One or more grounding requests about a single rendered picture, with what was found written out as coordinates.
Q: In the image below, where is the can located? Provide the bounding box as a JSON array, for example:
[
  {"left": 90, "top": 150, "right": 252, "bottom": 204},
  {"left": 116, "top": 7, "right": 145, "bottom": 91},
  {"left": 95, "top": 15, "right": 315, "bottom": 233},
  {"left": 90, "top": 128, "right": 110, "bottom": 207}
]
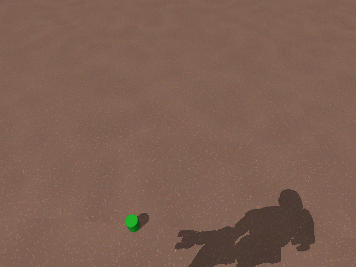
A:
[{"left": 125, "top": 214, "right": 140, "bottom": 233}]

